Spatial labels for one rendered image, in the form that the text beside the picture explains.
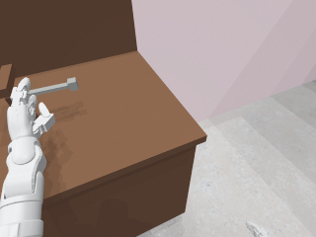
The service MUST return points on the robot left hand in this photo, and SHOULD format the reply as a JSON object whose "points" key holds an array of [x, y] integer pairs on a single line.
{"points": [[22, 113]]}

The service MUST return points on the robot left forearm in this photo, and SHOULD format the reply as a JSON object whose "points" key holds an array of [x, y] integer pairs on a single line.
{"points": [[22, 192]]}

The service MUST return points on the counter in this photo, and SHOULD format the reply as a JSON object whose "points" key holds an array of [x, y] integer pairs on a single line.
{"points": [[120, 155]]}

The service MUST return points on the tap lever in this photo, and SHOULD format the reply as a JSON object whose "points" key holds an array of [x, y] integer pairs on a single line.
{"points": [[71, 84]]}

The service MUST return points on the robot right hand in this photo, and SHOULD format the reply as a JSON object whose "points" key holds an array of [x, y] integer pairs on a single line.
{"points": [[257, 231]]}

